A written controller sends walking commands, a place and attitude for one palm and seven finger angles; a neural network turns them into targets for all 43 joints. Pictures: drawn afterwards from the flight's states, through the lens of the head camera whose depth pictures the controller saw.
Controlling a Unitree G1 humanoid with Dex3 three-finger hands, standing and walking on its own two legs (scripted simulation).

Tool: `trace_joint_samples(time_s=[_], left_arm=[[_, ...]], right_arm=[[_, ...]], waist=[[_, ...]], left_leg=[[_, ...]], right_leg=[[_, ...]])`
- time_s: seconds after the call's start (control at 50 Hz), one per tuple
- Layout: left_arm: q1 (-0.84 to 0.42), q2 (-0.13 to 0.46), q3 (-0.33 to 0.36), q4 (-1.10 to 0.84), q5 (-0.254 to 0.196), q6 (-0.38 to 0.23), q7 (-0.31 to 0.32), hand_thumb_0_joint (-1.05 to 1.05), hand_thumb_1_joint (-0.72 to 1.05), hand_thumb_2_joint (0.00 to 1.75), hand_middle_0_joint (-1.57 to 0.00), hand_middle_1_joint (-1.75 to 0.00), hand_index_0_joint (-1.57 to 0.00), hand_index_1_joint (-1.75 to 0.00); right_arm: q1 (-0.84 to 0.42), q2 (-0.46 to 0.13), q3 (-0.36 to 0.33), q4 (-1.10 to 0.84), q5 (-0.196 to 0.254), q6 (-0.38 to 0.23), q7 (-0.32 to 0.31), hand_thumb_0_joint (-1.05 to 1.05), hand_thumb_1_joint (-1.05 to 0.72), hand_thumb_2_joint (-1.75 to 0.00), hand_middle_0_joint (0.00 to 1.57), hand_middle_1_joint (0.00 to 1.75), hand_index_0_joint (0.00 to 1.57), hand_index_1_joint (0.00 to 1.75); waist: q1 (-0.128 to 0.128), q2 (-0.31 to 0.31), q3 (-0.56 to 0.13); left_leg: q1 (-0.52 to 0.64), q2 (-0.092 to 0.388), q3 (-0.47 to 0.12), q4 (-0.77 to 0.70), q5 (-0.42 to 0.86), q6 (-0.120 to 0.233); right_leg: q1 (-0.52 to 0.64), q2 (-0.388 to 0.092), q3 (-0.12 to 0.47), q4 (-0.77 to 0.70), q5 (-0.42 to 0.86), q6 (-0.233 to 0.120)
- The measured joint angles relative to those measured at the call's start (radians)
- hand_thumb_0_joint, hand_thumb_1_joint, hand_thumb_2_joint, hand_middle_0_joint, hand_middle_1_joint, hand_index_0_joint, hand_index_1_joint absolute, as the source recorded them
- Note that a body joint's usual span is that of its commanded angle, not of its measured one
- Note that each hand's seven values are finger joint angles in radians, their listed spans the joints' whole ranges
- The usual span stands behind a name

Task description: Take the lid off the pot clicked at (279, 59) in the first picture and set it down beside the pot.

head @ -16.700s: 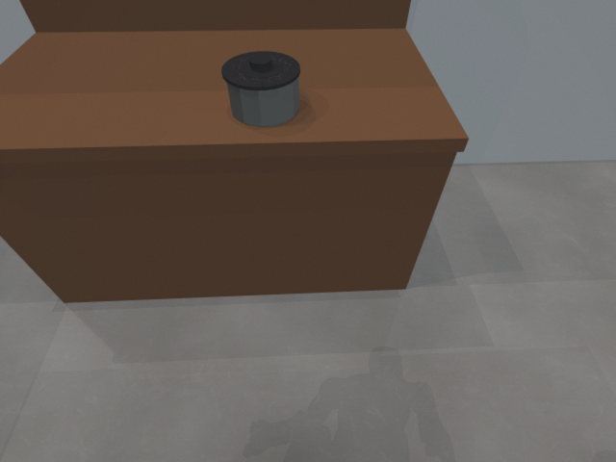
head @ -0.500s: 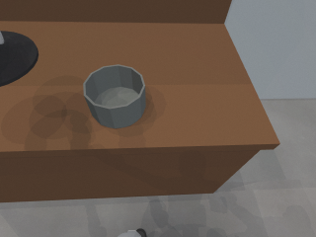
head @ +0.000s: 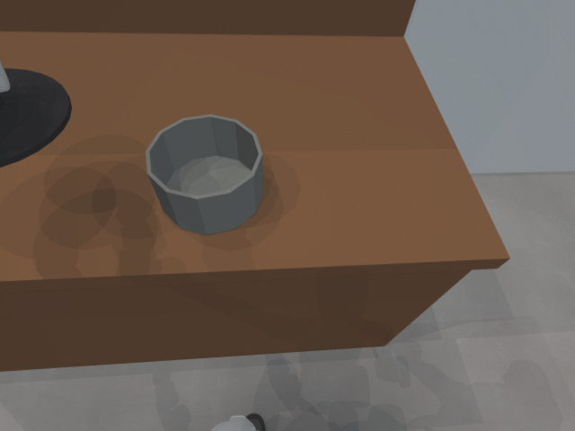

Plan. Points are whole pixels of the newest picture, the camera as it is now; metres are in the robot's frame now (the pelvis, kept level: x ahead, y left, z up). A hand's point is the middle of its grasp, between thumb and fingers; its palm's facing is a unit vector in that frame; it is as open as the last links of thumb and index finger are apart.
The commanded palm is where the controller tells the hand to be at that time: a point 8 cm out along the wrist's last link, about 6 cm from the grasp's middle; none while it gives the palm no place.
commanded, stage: lower the lid onto the table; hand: left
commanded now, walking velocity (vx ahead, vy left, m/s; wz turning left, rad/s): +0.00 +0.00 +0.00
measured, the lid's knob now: out of the picture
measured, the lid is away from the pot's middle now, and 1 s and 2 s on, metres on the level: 0.25 0.24 0.24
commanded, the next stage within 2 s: none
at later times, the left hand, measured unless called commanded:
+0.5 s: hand out of the picture +0.45 +0.35 +0.18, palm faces -0.39 -0.12 -0.91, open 8.3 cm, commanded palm +0.47 +0.35 +0.26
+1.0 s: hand out of the picture +0.44 +0.35 +0.15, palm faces -0.42 -0.12 -0.90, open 8.3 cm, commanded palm +0.47 +0.35 +0.22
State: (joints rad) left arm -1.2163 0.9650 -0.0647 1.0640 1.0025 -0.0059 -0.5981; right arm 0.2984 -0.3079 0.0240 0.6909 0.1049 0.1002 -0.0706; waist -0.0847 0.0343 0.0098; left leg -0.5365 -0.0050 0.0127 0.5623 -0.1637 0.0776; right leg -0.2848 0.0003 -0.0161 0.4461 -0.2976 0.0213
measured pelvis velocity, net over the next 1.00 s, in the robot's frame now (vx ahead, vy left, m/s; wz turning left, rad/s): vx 0.00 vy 0.00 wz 0.00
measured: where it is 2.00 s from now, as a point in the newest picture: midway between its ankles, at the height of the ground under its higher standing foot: outside the picture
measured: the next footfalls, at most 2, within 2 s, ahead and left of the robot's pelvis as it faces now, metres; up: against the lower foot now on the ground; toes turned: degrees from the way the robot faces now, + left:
none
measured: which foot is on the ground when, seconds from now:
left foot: down 0.00-1.00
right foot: down 0.00-1.00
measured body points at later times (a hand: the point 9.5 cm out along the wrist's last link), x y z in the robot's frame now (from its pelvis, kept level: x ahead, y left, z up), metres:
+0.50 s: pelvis +0.00 +0.01 +0.00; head +0.07 +0.02 +0.44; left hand +0.46 +0.35 +0.23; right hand +0.06 -0.28 -0.11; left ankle +0.07 +0.07 -0.73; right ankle -0.05 -0.16 -0.73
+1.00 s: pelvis +0.00 +0.00 -0.01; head +0.07 +0.02 +0.44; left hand +0.46 +0.36 +0.20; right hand +0.04 -0.29 -0.11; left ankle +0.07 +0.07 -0.73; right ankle -0.05 -0.16 -0.73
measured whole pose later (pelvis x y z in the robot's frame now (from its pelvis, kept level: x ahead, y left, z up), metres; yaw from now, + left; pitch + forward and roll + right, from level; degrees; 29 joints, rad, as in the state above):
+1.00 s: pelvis +0.00 +0.00 -0.01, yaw +0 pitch +9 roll -4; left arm -1.08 0.91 -0.04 1.04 0.97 -0.12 -0.55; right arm 0.32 -0.31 0.01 0.70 0.09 0.10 -0.08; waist -0.09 0.03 -0.02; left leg -0.59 0.00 0.01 0.62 -0.19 0.08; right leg -0.34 0.01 -0.02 0.50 -0.32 0.02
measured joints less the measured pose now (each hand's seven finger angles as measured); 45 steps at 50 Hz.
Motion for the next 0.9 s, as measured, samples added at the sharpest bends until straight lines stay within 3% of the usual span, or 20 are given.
trace_joint_samples(time_s=[0.5,0.7,0.9], left_arm=[[0.061,-0.056,-0.006,-0.017,-0.024,-0.049,0.025,-0.01,0.22,0.85,-0.6,-0.92,-0.54,-0.86],[0.098,-0.049,0.032,-0.008,-0.024,-0.081,0.041,-0.01,0.22,0.85,-0.6,-0.92,-0.54,-0.86],[0.128,-0.046,0.021,-0.019,-0.027,-0.098,0.048,-0.01,0.22,0.85,-0.6,-0.92,-0.54,-0.86]], right_arm=[[-0.006,-0.001,-0.008,-0.001,-0.008,-0.003,0.003,0.0,-0.9,-0.9,0.21,0.3,0.21,0.3],[0.006,0.002,-0.006,-0.006,-0.01,-0.002,0.003,0.0,-0.9,-0.9,0.21,0.3,0.21,0.3],[0.021,-0.005,-0.014,0.005,-0.012,0.0,-0.004,0.0,-0.9,-0.9,0.21,0.3,0.21,0.3]], waist=[[0.001,0.003,-0.015],[-0.008,0.001,-0.021],[-0.002,0.0,-0.022]], left_leg=[[-0.024,-0.004,0.002,0.025,-0.011,0.007],[-0.035,0.0,0.004,0.036,-0.016,0.006],[-0.051,0.003,-0.001,0.051,-0.021,0.004]], right_leg=[[-0.025,-0.004,0.002,0.028,-0.013,-0.002],[-0.037,0.0,0.006,0.038,-0.016,0.002],[-0.05,0.004,0.002,0.051,-0.021,-0.001]])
